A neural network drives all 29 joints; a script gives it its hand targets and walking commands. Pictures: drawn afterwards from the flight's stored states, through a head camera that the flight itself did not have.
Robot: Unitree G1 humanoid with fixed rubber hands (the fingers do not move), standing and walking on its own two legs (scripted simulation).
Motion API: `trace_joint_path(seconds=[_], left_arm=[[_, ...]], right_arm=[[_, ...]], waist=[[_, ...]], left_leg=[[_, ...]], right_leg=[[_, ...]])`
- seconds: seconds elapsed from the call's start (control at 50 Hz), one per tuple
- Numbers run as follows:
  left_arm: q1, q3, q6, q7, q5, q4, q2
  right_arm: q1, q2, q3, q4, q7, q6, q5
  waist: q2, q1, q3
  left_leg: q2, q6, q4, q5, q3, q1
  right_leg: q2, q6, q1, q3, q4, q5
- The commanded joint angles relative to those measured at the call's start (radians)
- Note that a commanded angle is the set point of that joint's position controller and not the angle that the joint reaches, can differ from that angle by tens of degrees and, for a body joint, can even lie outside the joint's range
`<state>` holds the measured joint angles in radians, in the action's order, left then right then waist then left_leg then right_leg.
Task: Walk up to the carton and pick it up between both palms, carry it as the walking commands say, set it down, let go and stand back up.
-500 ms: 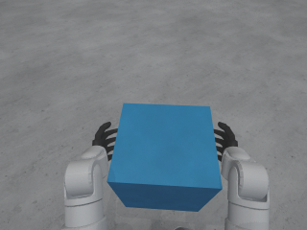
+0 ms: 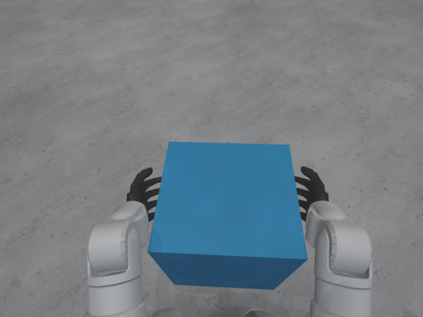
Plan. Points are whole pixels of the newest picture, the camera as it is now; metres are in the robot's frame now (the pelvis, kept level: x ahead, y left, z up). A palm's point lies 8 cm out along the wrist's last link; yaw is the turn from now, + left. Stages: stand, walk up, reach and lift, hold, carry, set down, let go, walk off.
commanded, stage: carry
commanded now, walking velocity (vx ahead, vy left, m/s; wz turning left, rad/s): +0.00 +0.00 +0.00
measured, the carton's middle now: (225, 222) +0.28 +0.00 +0.00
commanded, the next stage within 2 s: none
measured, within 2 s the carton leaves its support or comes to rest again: neither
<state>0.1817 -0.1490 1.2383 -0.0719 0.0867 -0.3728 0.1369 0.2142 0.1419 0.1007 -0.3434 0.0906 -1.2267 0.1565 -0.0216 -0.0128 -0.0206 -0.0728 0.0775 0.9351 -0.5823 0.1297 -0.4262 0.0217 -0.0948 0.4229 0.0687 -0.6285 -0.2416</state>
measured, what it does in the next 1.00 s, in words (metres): steps on the spot: left foot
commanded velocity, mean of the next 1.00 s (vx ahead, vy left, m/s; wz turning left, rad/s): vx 0.24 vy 0.00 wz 0.00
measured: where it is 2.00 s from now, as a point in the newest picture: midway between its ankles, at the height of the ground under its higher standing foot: (212, 232)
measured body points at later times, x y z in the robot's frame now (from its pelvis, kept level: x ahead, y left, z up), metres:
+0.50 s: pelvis -0.02 +0.01 +0.00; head -0.04 +0.01 +0.45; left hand +0.25 +0.17 +0.08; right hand +0.26 -0.13 +0.09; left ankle -0.04 +0.11 -0.73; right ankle +0.05 -0.06 -0.73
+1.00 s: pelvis +0.07 +0.01 +0.00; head +0.07 +0.02 +0.45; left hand +0.34 +0.18 +0.07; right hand +0.36 -0.13 +0.08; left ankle -0.02 +0.11 -0.72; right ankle +0.05 -0.06 -0.73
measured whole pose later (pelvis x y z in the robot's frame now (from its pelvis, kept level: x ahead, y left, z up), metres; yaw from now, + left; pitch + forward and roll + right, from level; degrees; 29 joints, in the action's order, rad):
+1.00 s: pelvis +0.07 +0.01 +0.00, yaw +2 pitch +7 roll +0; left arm 0.16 -0.15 1.26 -0.08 0.09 -0.35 0.13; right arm 0.20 0.14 0.09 -0.31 0.09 -1.24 0.16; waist -0.03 -0.01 0.15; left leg -0.04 -0.02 0.60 -0.43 0.14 -0.29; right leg 0.03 -0.08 0.39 0.11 -0.59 -0.33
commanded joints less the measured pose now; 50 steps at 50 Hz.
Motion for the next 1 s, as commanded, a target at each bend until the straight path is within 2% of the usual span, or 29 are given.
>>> trace_joint_path(seconds=[0.0, 0.1, 0.12, 0.16, 0.18, 0.2, 0.22, 0.24, 0.26, 0.28, 0.34, 0.36, 0.38, 0.44, 0.52, 0.54, 0.6, 0.62, 0.66, 0.68, 0.72, 0.74, 0.78, 0.8, 0.84, 0.88, 0.9, 0.94, 0.98], left_arm=[[0.56, 0.755, -0.024, 0.237, -0.438, -0.167, 0.88], [0.54, 0.787, -0.014, 0.234, -0.425, -0.131, 0.892], [0.546, 0.795, -0.011, 0.229, -0.424, -0.134, 0.885], [0.562, 0.794, -0.004, 0.232, -0.422, -0.116, 0.881], [0.548, 0.796, -0.002, 0.228, -0.412, -0.116, 0.877], [0.529, 0.79, 0.002, 0.23, -0.397, -0.068, 0.872], [0.541, 0.787, 0.005, 0.232, -0.393, -0.069, 0.869], [0.549, 0.784, 0.003, 0.236, -0.391, -0.054, 0.871], [0.567, 0.802, 0.003, 0.239, -0.4, -0.061, 0.873], [0.608, 0.814, 0.001, 0.24, -0.417, -0.065, 0.888], [0.601, 0.797, 0.011, 0.237, -0.421, -0.046, 0.853], [0.609, 0.793, 0.006, 0.236, -0.418, -0.066, 0.843], [0.6, 0.784, 0.007, 0.239, -0.416, -0.051, 0.843], [0.58, 0.778, 0.007, 0.24, -0.398, -0.026, 0.851], [0.586, 0.779, 0.0, 0.24, -0.402, -0.028, 0.858], [0.635, 0.782, -0.002, 0.235, -0.416, -0.055, 0.86], [0.578, 0.777, 0.0, 0.233, -0.398, -0.04, 0.856], [0.565, 0.778, 0.0, 0.235, -0.399, -0.043, 0.86], [0.605, 0.777, 0.002, 0.236, -0.393, -0.036, 0.858], [0.572, 0.778, 0.003, 0.239, -0.392, -0.009, 0.866], [0.601, 0.77, 0.002, 0.242, -0.399, 0.007, 0.875], [0.55, 0.759, 0.002, 0.242, -0.383, 0.038, 0.872], [0.548, 0.757, -0.001, 0.245, -0.392, 0.027, 0.872], [0.561, 0.757, -0.005, 0.243, -0.402, 0.003, 0.861], [0.555, 0.749, -0.011, 0.238, -0.408, 0.003, 0.848], [0.494, 0.743, -0.01, 0.237, -0.395, 0.025, 0.867], [0.499, 0.754, -0.018, 0.233, -0.398, -0.008, 0.87], [0.538, 0.781, -0.024, 0.222, -0.418, -0.083, 0.886], [0.559, 0.805, -0.026, 0.218, -0.423, -0.118, 0.899]], right_arm=[[0.519, 0.916, -0.754, -0.169, -0.224, 0.024, -0.489], [0.45, 0.901, -0.723, -0.114, -0.242, 0.015, -0.472], [0.434, 0.906, -0.721, -0.091, -0.244, 0.012, -0.473], [0.464, 0.902, -0.718, -0.095, -0.248, 0.011, -0.472], [0.446, 0.906, -0.716, -0.086, -0.252, 0.009, -0.47], [0.451, 0.885, -0.709, -0.073, -0.254, 0.005, -0.456], [0.44, 0.882, -0.704, -0.053, -0.262, 0.005, -0.451], [0.464, 0.894, -0.703, -0.047, -0.264, 0.004, -0.449], [0.458, 0.891, -0.697, -0.046, -0.265, 0.007, -0.442], [0.467, 0.903, -0.692, -0.027, -0.266, 0.008, -0.446], [0.447, 0.879, -0.674, -0.014, -0.258, 0.002, -0.446], [0.459, 0.879, -0.677, -0.012, -0.261, 0.004, -0.452], [0.491, 0.882, -0.688, -0.034, -0.259, 0.003, -0.458], [0.467, 0.89, -0.687, 0.0, -0.258, 0.0, -0.445], [0.506, 0.884, -0.703, -0.035, -0.256, 0.009, -0.457], [0.509, 0.893, -0.698, -0.024, -0.254, 0.009, -0.461], [0.5, 0.881, -0.706, -0.038, -0.25, 0.006, -0.456], [0.502, 0.887, -0.709, -0.055, -0.246, 0.009, -0.456], [0.508, 0.887, -0.7, -0.025, -0.245, 0.007, -0.451], [0.516, 0.875, -0.707, -0.046, -0.243, 0.005, -0.451], [0.531, 0.886, -0.7, -0.03, -0.239, 0.004, -0.444], [0.52, 0.871, -0.696, -0.041, -0.237, 0.003, -0.44], [0.497, 0.877, -0.714, -0.044, -0.236, 0.001, -0.442], [0.505, 0.889, -0.722, -0.043, -0.236, -0.001, -0.452], [0.544, 0.874, -0.729, -0.071, -0.233, 0.004, -0.47], [0.516, 0.888, -0.738, -0.062, -0.23, 0.004, -0.468], [0.495, 0.879, -0.729, -0.076, -0.229, 0.013, -0.467], [0.447, 0.91, -0.727, -0.07, -0.238, 0.019, -0.477], [0.424, 0.904, -0.726, -0.092, -0.242, 0.028, -0.48]], waist=[[-0.12, 0.032, 0.469], [-0.095, 0.03, 0.469], [-0.081, 0.022, 0.467], [-0.093, 0.014, 0.456], [-0.012, 0.013, 0.446], [0.087, 0.01, 0.411], [0.226, 0.019, 0.347], [0.201, 0.023, 0.319], [0.159, 0.025, 0.309], [0.126, 0.028, 0.317], [0.064, 0.017, 0.43], [0.079, 0.017, 0.435], [0.026, 0.016, 0.437], [0.0, 0.015, 0.376], [0.026, 0.013, 0.413], [0.037, 0.015, 0.407], [0.066, 0.016, 0.374], [0.067, 0.011, 0.364], [0.144, 0.008, 0.32], [0.147, 0.011, 0.327], [0.107, 0.014, 0.335], [0.112, 0.012, 0.353], [0.015, 0.016, 0.386], [-0.07, 0.019, 0.429], [-0.208, 0.022, 0.476], [-0.224, 0.023, 0.489], [-0.165, 0.023, 0.505], [-0.079, 0.012, 0.519], [0.029, -0.007, 0.534]], left_leg=[[0.028, -0.03, 0.053, 0.041, -0.057, -0.108], [0.065, -0.062, -0.203, 0.127, -0.028, 0.116], [0.072, -0.068, -0.303, 0.177, -0.009, 0.17], [0.062, -0.085, -0.457, 0.263, 0.015, 0.321], [0.003, -0.106, -0.518, 0.216, -0.049, 0.349], [-0.12, -0.147, -0.617, 0.093, -0.225, 0.321], [-0.22, -0.173, -0.668, 0.081, -0.335, 0.259], [-0.251, -0.196, -0.665, 0.065, -0.317, 0.189], [-0.216, -0.191, -0.619, 0.184, -0.251, 0.137], [-0.184, -0.163, -0.564, 0.32, -0.2, 0.113], [-0.092, -0.104, -0.421, 0.384, -0.093, 0.181], [-0.082, -0.103, -0.425, 0.321, -0.092, 0.165], [-0.071, -0.105, -0.422, 0.25, -0.099, 0.169], [-0.051, -0.109, -0.449, 0.156, -0.108, 0.163], [-0.04, -0.107, -0.446, 0.208, -0.112, 0.182], [-0.045, -0.116, -0.464, 0.149, -0.117, 0.172], [-0.071, -0.147, -0.55, -0.086, -0.15, 0.197], [-0.098, -0.162, -0.597, -0.135, -0.188, 0.203], [-0.159, -0.187, -0.684, -0.191, -0.257, 0.212], [-0.188, -0.199, -0.708, -0.203, -0.288, 0.213], [-0.185, -0.185, -0.674, -0.102, -0.255, 0.214], [-0.178, -0.185, -0.662, -0.045, -0.234, 0.254], [-0.136, -0.155, -0.545, 0.069, -0.166, 0.235], [-0.079, -0.124, -0.436, 0.098, -0.097, 0.192], [0.002, -0.074, -0.212, 0.131, -0.028, 0.015], [0.028, -0.075, -0.275, 0.084, -0.011, -0.087], [0.04, -0.078, -0.31, 0.076, -0.015, -0.091], [0.037, -0.087, -0.416, 0.142, -0.002, 0.024], [0.006, -0.119, -0.553, 0.298, -0.046, 0.295]], right_leg=[[-0.279, -0.036, -0.344, -0.384, 0.307, 0.245], [-0.255, -0.042, -0.182, -0.317, 0.32, 0.154], [-0.235, -0.03, -0.166, -0.267, 0.302, 0.109], [-0.179, 0.049, -0.074, -0.19, 0.333, -0.077], [-0.155, 0.083, -0.061, -0.164, 0.305, -0.076], [-0.109, 0.12, -0.02, -0.135, 0.217, -0.092], [-0.064, 0.105, -0.006, -0.084, 0.13, -0.048], [-0.069, 0.095, -0.041, -0.073, 0.084, -0.047], [-0.077, 0.071, -0.091, -0.077, 0.095, 0.015], [-0.081, 0.059, -0.134, -0.092, 0.137, 0.113], [-0.139, 0.023, -0.22, -0.151, 0.14, 0.367], [-0.156, 0.017, -0.214, -0.17, 0.148, 0.352], [-0.166, 0.017, -0.206, -0.19, 0.165, 0.289], [-0.181, 0.017, -0.14, -0.229, 0.249, 0.053], [-0.19, 0.03, -0.153, -0.235, 0.267, 0.109], [-0.166, 0.019, -0.145, -0.213, 0.247, 0.012], [-0.112, 0.053, -0.047, -0.15, 0.254, -0.343], [-0.09, 0.075, -0.047, -0.103, 0.225, -0.332], [-0.055, 0.088, -0.015, -0.044, 0.16, -0.255], [-0.047, 0.081, -0.017, -0.028, 0.126, -0.229], [-0.041, 0.064, -0.079, -0.025, 0.116, -0.173], [-0.05, 0.055, -0.074, -0.043, 0.131, -0.156], [-0.092, 0.038, -0.171, -0.111, 0.187, -0.13], [-0.141, 0.021, -0.251, -0.206, 0.258, -0.174], [-0.283, -0.053, -0.435, -0.435, 0.33, -0.076], [-0.33, -0.1, -0.553, -0.443, 0.317, 0.054], [-0.348, -0.118, -0.574, -0.459, 0.32, 0.15], [-0.312, -0.103, -0.533, -0.352, 0.263, 0.303], [-0.215, -0.03, -0.341, -0.191, 0.149, 0.326]])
